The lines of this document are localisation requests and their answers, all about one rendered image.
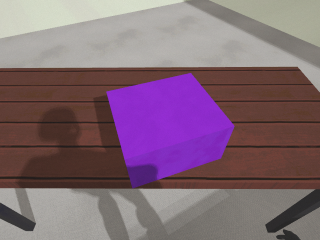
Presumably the table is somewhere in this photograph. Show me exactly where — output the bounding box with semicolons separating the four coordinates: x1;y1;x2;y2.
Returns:
0;66;320;233

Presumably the right robot hand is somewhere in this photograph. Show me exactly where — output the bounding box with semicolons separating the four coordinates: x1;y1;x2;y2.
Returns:
276;229;301;240

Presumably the carton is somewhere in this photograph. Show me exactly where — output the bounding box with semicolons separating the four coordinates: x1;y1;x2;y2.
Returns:
106;73;235;188

